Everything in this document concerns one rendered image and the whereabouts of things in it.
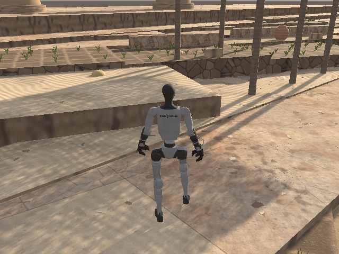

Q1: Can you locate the left robot upper arm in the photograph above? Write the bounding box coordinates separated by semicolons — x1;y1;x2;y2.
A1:
143;107;158;135

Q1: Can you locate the right robot hand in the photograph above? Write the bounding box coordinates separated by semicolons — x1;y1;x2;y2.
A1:
192;149;204;162

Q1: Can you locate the left robot hand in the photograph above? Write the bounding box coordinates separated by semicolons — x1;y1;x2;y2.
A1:
137;145;149;156

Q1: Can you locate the robot right forearm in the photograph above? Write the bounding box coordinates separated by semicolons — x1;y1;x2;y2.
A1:
190;128;202;151

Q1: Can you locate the robot left thigh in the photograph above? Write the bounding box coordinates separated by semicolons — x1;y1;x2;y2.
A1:
151;148;163;189

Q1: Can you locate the robot left forearm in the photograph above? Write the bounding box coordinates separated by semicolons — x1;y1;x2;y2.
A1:
138;127;148;147

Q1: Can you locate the right robot upper arm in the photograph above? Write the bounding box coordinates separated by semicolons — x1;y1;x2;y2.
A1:
180;107;195;137

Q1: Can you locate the right robot shin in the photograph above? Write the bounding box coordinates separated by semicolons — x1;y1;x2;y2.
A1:
181;164;188;197

